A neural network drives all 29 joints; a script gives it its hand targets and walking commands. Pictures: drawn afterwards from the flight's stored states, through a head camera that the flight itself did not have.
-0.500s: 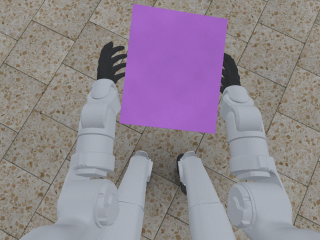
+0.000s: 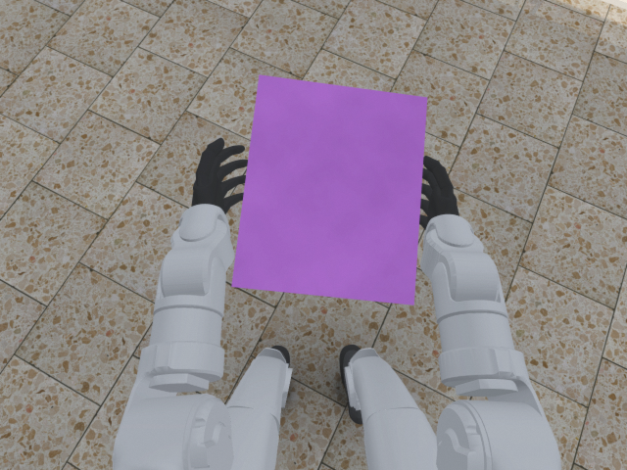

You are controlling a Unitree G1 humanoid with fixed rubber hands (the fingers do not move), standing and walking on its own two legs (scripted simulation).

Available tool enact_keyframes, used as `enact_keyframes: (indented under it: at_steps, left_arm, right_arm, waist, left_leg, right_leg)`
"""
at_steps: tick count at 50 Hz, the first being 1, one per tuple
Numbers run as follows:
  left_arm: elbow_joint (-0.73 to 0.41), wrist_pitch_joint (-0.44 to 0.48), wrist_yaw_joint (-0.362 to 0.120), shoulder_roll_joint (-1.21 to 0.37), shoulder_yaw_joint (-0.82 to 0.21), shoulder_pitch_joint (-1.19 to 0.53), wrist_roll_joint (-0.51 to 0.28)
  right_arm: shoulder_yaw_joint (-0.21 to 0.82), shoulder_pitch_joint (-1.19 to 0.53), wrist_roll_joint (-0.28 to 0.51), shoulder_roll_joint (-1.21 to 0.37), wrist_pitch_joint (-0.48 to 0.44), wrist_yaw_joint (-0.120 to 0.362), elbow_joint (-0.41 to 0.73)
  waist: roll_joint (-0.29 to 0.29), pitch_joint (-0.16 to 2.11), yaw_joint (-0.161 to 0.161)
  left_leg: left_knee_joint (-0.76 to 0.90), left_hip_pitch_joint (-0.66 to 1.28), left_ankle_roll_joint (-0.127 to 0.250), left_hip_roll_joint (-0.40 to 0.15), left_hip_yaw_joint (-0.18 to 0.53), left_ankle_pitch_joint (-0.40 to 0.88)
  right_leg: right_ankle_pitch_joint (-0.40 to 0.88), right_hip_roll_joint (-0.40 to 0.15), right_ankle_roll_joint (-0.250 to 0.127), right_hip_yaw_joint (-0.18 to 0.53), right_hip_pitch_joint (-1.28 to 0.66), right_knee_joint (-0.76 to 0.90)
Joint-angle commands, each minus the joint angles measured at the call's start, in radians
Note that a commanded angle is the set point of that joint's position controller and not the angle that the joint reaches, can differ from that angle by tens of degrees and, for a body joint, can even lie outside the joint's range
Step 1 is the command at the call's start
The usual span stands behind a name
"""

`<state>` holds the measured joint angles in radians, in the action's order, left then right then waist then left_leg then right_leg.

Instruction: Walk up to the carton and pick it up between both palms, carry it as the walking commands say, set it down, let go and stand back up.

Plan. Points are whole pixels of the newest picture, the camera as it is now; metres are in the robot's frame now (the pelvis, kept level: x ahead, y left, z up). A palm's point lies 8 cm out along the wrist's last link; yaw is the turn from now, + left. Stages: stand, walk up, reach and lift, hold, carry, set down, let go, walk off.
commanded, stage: reach and lift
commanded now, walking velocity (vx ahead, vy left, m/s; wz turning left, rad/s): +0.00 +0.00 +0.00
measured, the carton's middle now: (324, 207) +0.42 +0.00 -0.08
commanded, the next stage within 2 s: hold in 1.60 s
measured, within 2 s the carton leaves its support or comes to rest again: neither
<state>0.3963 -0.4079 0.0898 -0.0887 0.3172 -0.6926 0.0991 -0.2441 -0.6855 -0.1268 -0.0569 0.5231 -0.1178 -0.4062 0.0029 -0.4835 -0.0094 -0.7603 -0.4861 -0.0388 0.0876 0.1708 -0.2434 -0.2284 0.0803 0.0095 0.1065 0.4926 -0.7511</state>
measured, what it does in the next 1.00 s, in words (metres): shifts its weight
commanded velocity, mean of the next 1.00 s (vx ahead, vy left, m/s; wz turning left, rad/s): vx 0.00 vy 0.00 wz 0.00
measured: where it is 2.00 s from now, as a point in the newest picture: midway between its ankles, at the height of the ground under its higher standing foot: (313, 398)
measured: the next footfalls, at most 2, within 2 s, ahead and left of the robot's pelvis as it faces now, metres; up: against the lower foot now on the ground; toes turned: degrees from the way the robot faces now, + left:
none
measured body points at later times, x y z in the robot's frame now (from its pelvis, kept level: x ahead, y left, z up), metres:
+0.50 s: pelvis +0.09 +0.01 +0.03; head +0.04 +0.00 +0.48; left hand +0.41 +0.14 +0.07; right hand +0.40 -0.14 +0.05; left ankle +0.10 +0.13 -0.70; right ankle +0.10 -0.12 -0.70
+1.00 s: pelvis +0.08 +0.01 +0.03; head +0.05 +0.00 +0.48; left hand +0.39 +0.14 +0.06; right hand +0.38 -0.14 +0.05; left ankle +0.10 +0.13 -0.70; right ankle +0.10 -0.11 -0.70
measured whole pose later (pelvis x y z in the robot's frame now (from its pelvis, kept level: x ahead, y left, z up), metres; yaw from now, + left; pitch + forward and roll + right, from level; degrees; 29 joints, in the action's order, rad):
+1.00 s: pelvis +0.08 +0.01 +0.03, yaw +0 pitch -6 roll +0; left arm 0.35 -0.68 0.06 -0.17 0.25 -0.33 0.18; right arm -0.17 -0.28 -0.21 -0.13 0.80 -0.08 -0.32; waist 0.01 -0.03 0.00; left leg -0.50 -0.14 0.00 0.07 0.16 -0.26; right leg -0.24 0.06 0.00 0.12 0.14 -0.49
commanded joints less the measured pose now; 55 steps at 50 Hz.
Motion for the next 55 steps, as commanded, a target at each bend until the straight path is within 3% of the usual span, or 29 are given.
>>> enact_keyframes:
  at_steps: [1, 4, 5, 7, 9, 10, 11, 12, 14, 16, 17, 20, 21, 23, 24, 26, 32, 34, 37, 38, 40, 43, 44, 47, 49, 50, 51, 53, 55]
  left_arm:
    - [0.032, -0.027, -0.279, -1.102, -0.735, -0.556, -0.137]
    - [-0.046, -0.036, -0.282, -1.146, -0.789, -0.614, -0.171]
    - [0.010, -0.040, -0.282, -1.114, -0.741, -0.599, -0.131]
    - [0.041, -0.052, -0.286, -1.185, -0.732, -0.558, -0.138]
    - [0.101, -0.070, -0.291, -1.196, -0.689, -0.523, -0.132]
    - [0.161, -0.081, -0.299, -1.194, -0.641, -0.536, -0.098]
    - [0.197, -0.085, -0.299, -1.191, -0.595, -0.527, -0.076]
    - [0.143, -0.095, -0.301, -1.241, -0.639, -0.532, -0.116]
    - [0.281, -0.128, -0.300, -1.215, -0.513, -0.448, -0.044]
    - [0.247, -0.142, -0.298, -1.248, -0.534, -0.396, -0.064]
    - [0.270, -0.154, -0.299, -1.210, -0.482, -0.348, -0.041]
    - [0.217, -0.189, -0.298, -1.204, -0.514, -0.334, -0.074]
    - [0.175, -0.196, -0.299, -1.234, -0.565, -0.306, -0.106]
    - [0.145, -0.223, -0.296, -1.215, -0.584, -0.276, -0.104]
    - [0.052, -0.225, -0.290, -1.225, -0.651, -0.286, -0.136]
    - [-0.011, -0.246, -0.285, -1.208, -0.695, -0.225, -0.160]
    - [-0.157, -0.275, -0.274, -1.181, -0.773, -0.134, -0.198]
    - [-0.146, -0.291, -0.273, -1.168, -0.759, -0.101, -0.184]
    - [-0.173, -0.282, -0.274, -1.141, -0.748, -0.115, -0.183]
    - [-0.170, -0.285, -0.274, -1.151, -0.760, -0.097, -0.189]
    - [-0.188, -0.283, -0.272, -1.152, -0.773, -0.129, -0.190]
    - [-0.150, -0.276, -0.274, -1.142, -0.744, -0.146, -0.186]
    - [-0.120, -0.281, -0.276, -1.155, -0.745, -0.166, -0.184]
    - [-0.111, -0.278, -0.281, -1.138, -0.720, -0.230, -0.172]
    - [-0.052, -0.282, -0.284, -1.149, -0.700, -0.209, -0.163]
    - [-0.077, -0.278, -0.283, -1.154, -0.719, -0.226, -0.165]
    - [-0.093, -0.272, -0.281, -1.154, -0.729, -0.281, -0.180]
    - [-0.080, -0.274, -0.285, -1.162, -0.718, -0.282, -0.172]
    - [-0.039, -0.279, -0.290, -1.158, -0.697, -0.277, -0.173]
  right_arm:
    - [0.733, -0.830, 0.226, -1.062, -0.111, 0.268, 0.245]
    - [0.741, -0.867, 0.241, -1.066, -0.109, 0.270, 0.333]
    - [0.687, -0.840, 0.213, -1.068, -0.101, 0.274, 0.231]
    - [0.684, -0.780, 0.213, -1.104, -0.087, 0.285, 0.208]
    - [0.669, -0.773, 0.218, -1.119, -0.066, 0.290, 0.194]
    - [0.595, -0.754, 0.184, -1.116, -0.056, 0.294, 0.117]
    - [0.570, -0.764, 0.172, -1.119, -0.052, 0.301, 0.086]
    - [0.612, -0.771, 0.215, -1.161, -0.041, 0.311, 0.126]
    - [0.524, -0.762, 0.164, -1.124, -0.023, 0.321, 0.048]
    - [0.552, -0.676, 0.168, -1.143, 0.006, 0.327, 0.034]
    - [0.516, -0.644, 0.153, -1.141, 0.019, 0.326, 0.002]
    - [0.511, -0.592, 0.155, -1.139, 0.050, 0.315, 0.023]
    - [0.589, -0.623, 0.198, -1.152, 0.047, 0.313, 0.127]
    - [0.565, -0.546, 0.181, -1.125, 0.081, 0.309, 0.123]
    - [0.609, -0.516, 0.208, -1.133, 0.085, 0.312, 0.176]
    - [0.636, -0.456, 0.226, -1.123, 0.106, 0.310, 0.242]
    - [0.730, -0.368, 0.258, -1.080, 0.144, 0.300, 0.402]
    - [0.709, -0.357, 0.251, -1.046, 0.148, 0.296, 0.420]
    - [0.743, -0.385, 0.262, -1.045, 0.147, 0.291, 0.459]
    - [0.743, -0.351, 0.252, -1.036, 0.154, 0.292, 0.440]
    - [0.730, -0.358, 0.251, -1.025, 0.145, 0.292, 0.438]
    - [0.735, -0.403, 0.246, -1.027, 0.137, 0.292, 0.436]
    - [0.723, -0.425, 0.243, -1.013, 0.137, 0.295, 0.424]
    - [0.685, -0.450, 0.228, -1.051, 0.144, 0.302, 0.342]
    - [0.696, -0.494, 0.239, -1.049, 0.135, 0.301, 0.351]
    - [0.696, -0.495, 0.243, -1.052, 0.129, 0.307, 0.363]
    - [0.685, -0.492, 0.241, -1.070, 0.127, 0.309, 0.321]
    - [0.672, -0.504, 0.235, -1.085, 0.132, 0.311, 0.297]
    - [0.671, -0.500, 0.229, -1.097, 0.136, 0.310, 0.285]
  waist:
    - [-0.019, 1.740, 0.023]
    - [-0.003, 1.767, -0.004]
    - [0.013, 1.613, 0.010]
    - [-0.011, 1.511, -0.020]
    - [-0.028, 1.353, -0.013]
    - [-0.013, 1.245, -0.030]
    - [0.013, 1.127, -0.012]
    - [0.003, 1.163, -0.001]
    - [0.034, 0.997, 0.018]
    - [0.020, 0.965, 0.007]
    - [-0.005, 0.884, 0.026]
    - [-0.006, 0.807, 0.001]
    - [-0.005, 0.877, 0.016]
    - [-0.008, 0.826, -0.005]
    - [0.022, 0.862, -0.005]
    - [-0.003, 0.843, -0.015]
    - [-0.005, 0.852, -0.005]
    - [0.035, 0.833, -0.005]
    - [0.011, 0.840, 0.008]
    - [-0.014, 0.843, -0.005]
    - [0.041, 0.885, -0.007]
    - [-0.011, 0.876, -0.005]
    - [0.016, 0.864, -0.010]
    - [-0.017, 0.860, 0.002]
    - [-0.012, 0.868, 0.017]
    - [0.020, 0.904, 0.022]
    - [-0.002, 0.918, 0.009]
    - [0.018, 0.915, 0.017]
    - [-0.024, 0.880, 0.021]
  left_leg:
    - [0.125, 0.280, 0.016, 0.032, -0.078, 0.154]
    - [0.162, 0.373, 0.017, 0.026, -0.063, 0.184]
    - [0.162, 0.291, 0.018, 0.025, -0.068, 0.130]
    - [0.186, 0.330, 0.025, 0.021, -0.064, 0.131]
    - [0.210, 0.327, 0.045, 0.008, -0.070, 0.107]
    - [0.222, 0.267, 0.043, 0.008, -0.072, -0.005]
    - [0.236, 0.231, 0.044, 0.001, -0.071, -0.060]
    - [0.248, 0.318, 0.050, -0.003, -0.064, -0.035]
    - [0.261, 0.242, 0.045, -0.009, -0.067, -0.122]
    - [0.294, 0.280, 0.046, -0.015, -0.060, -0.070]
    - [0.287, 0.259, 0.048, -0.016, -0.067, -0.047]
    - [0.296, 0.315, 0.041, -0.016, -0.060, 0.047]
    - [0.301, 0.389, 0.042, -0.014, -0.055, 0.140]
    - [0.315, 0.395, 0.035, -0.014, -0.051, 0.170]
    - [0.316, 0.431, 0.028, -0.013, -0.049, 0.259]
    - [0.314, 0.467, 0.028, -0.011, -0.051, 0.360]
    - [0.342, 0.524, 0.024, -0.009, -0.045, 0.454]
    - [0.344, 0.511, 0.016, -0.006, -0.047, 0.434]
    - [0.342, 0.498, 0.030, -0.004, -0.049, 0.398]
    - [0.342, 0.505, 0.027, -0.008, -0.044, 0.422]
    - [0.331, 0.506, 0.018, -0.010, -0.042, 0.425]
    - [0.331, 0.475, 0.026, -0.018, -0.041, 0.350]
    - [0.333, 0.464, 0.021, -0.017, -0.042, 0.291]
    - [0.328, 0.439, 0.032, -0.019, -0.044, 0.195]
    - [0.327, 0.425, 0.035, -0.015, -0.049, 0.199]
    - [0.326, 0.425, 0.030, -0.022, -0.048, 0.214]
    - [0.318, 0.428, 0.033, -0.020, -0.052, 0.214]
    - [0.316, 0.410, 0.029, -0.020, -0.054, 0.197]
    - [0.320, 0.401, 0.036, -0.018, -0.060, 0.163]
  right_leg:
    - [0.164, -0.001, 0.018, -0.010, -0.521, 0.128]
    - [0.204, 0.002, 0.006, -0.013, -0.540, 0.150]
    - [0.146, 0.000, 0.005, -0.014, -0.460, 0.153]
    - [0.124, 0.000, 0.000, -0.021, -0.471, 0.183]
    - [0.112, -0.010, -0.005, -0.023, -0.436, 0.199]
    - [0.010, -0.015, -0.009, -0.025, -0.380, 0.216]
    - [-0.048, -0.021, -0.016, -0.029, -0.347, 0.218]
    - [-0.039, -0.005, -0.014, -0.033, -0.362, 0.225]
    - [-0.116, -0.021, -0.027, -0.034, -0.324, 0.237]
    - [-0.047, -0.014, -0.022, -0.033, -0.380, 0.251]
    - [-0.057, -0.017, -0.023, -0.033, -0.337, 0.263]
    - [0.022, -0.021, -0.026, -0.030, -0.359, 0.284]
    - [0.110, -0.020, -0.029, -0.026, -0.418, 0.291]
    - [0.155, -0.021, -0.027, -0.030, -0.438, 0.309]
    - [0.238, -0.014, -0.028, -0.032, -0.477, 0.306]
    - [0.343, -0.011, -0.017, -0.025, -0.506, 0.322]
    - [0.400, -0.011, -0.013, -0.023, -0.553, 0.346]
    - [0.377, -0.011, -0.019, -0.026, -0.547, 0.349]
    - [0.351, -0.015, -0.013, -0.024, -0.517, 0.348]
    - [0.359, -0.008, -0.012, -0.026, -0.516, 0.348]
    - [0.338, -0.006, -0.021, -0.024, -0.500, 0.335]
    - [0.275, -0.005, -0.019, -0.024, -0.476, 0.332]
    - [0.226, -0.003, -0.023, -0.029, -0.468, 0.334]
    - [0.150, -0.009, -0.023, -0.020, -0.434, 0.326]
    - [0.154, -0.008, -0.024, -0.026, -0.444, 0.319]
    - [0.170, -0.004, -0.029, -0.025, -0.457, 0.316]
    - [0.159, -0.005, -0.027, -0.020, -0.446, 0.310]
    - [0.153, -0.005, -0.027, -0.020, -0.454, 0.309]
    - [0.121, -0.007, -0.026, -0.018, -0.439, 0.319]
